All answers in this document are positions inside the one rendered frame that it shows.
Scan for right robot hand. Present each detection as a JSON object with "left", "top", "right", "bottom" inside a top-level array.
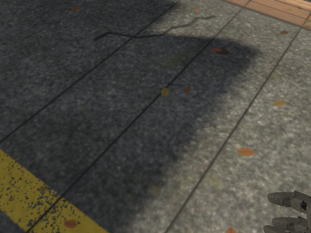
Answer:
[{"left": 263, "top": 190, "right": 311, "bottom": 233}]

